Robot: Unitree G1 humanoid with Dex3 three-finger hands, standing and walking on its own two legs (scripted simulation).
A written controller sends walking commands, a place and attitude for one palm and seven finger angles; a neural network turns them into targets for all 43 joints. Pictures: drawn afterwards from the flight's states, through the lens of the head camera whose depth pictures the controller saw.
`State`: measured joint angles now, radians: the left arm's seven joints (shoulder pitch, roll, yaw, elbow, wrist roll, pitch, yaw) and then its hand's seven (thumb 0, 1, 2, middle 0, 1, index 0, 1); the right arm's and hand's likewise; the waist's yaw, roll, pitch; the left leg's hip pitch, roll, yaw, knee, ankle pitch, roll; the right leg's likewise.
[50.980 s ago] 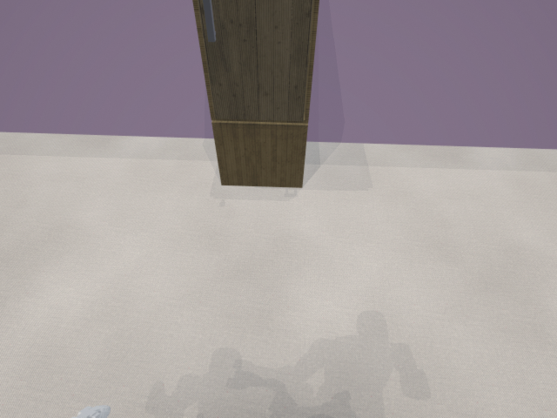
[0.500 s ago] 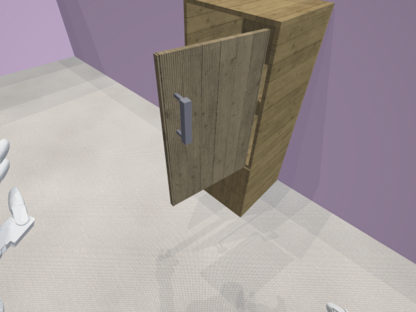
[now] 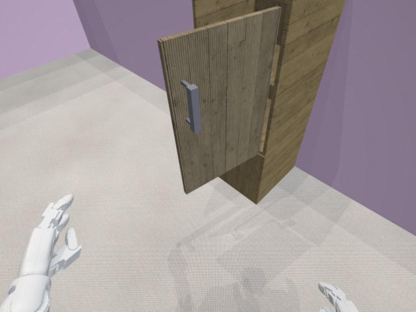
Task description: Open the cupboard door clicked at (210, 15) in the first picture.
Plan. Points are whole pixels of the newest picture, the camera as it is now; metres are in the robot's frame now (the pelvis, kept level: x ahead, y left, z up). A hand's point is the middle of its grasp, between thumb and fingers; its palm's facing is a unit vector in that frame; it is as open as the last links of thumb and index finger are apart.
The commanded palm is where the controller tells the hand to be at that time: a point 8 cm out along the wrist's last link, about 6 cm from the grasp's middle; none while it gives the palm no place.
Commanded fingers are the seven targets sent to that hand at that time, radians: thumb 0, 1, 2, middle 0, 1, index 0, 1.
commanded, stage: let the arm hang, fingers relaxed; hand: left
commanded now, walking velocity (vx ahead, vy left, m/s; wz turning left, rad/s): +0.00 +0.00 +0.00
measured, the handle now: (190, 106) +0.62 +0.10 +0.08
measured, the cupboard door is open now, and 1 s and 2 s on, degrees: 79 79 79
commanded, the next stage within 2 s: look to check the result in 1.00 s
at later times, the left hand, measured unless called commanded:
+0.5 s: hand out of the picture -0.06 +0.19 -0.16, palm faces +0.03 -0.97 -0.24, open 7.3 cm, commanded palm none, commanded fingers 0.00 0.90 0.90 -0.20 -0.30 -0.20 -0.30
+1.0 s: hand out of the picture -0.02 +0.16 -0.17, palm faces +0.04 -0.98 -0.17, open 7.3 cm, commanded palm none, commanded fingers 0.00 0.90 0.90 -0.20 -0.30 -0.20 -0.30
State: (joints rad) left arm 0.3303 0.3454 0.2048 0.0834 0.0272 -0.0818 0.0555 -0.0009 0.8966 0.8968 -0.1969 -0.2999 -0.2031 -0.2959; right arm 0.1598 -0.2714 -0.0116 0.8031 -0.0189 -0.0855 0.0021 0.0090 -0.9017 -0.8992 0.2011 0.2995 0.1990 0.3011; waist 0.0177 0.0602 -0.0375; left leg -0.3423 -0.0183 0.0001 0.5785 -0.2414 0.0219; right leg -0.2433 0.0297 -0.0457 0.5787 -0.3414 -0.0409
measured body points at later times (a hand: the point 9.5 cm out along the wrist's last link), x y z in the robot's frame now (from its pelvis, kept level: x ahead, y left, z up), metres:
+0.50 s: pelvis -0.01 +0.00 +0.01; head +0.01 +0.00 +0.46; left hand -0.06 +0.24 -0.14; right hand -0.03 -0.22 -0.15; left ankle +0.04 +0.11 -0.73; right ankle -0.02 -0.09 -0.73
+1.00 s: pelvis +0.00 +0.00 +0.01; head +0.00 +0.00 +0.46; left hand -0.02 +0.21 -0.15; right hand -0.02 -0.20 -0.15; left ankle +0.04 +0.11 -0.73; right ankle -0.02 -0.09 -0.73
